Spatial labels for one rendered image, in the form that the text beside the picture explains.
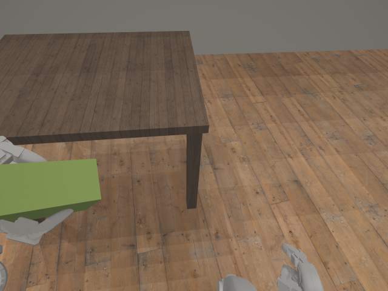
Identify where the sponge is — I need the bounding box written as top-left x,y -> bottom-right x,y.
0,159 -> 101,222

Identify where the left robot hand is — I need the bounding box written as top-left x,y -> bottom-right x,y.
0,136 -> 74,246

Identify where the table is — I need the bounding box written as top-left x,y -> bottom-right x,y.
0,31 -> 209,223

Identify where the robot right thigh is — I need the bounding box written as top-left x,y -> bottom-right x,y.
217,276 -> 257,291

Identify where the right robot hand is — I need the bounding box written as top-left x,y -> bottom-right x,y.
277,243 -> 324,291

